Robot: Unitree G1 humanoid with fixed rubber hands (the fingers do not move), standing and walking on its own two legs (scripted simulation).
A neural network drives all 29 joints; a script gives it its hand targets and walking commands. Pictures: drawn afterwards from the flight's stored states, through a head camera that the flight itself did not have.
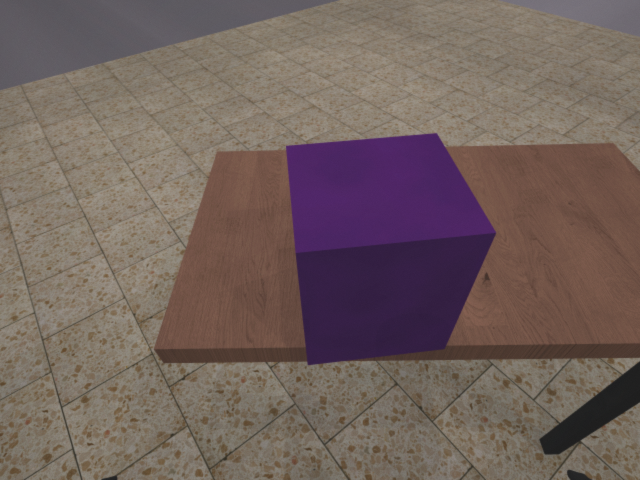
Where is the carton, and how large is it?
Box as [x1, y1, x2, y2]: [286, 133, 495, 364]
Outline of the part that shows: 436,133 286,146 295,251 308,364 444,348 492,241 495,231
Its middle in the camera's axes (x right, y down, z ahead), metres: +0.07 +0.02 +0.53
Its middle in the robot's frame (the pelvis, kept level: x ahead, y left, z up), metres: +0.40 -0.03 +0.07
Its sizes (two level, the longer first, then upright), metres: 0.202 0.187 0.246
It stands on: a table, 0.72 m high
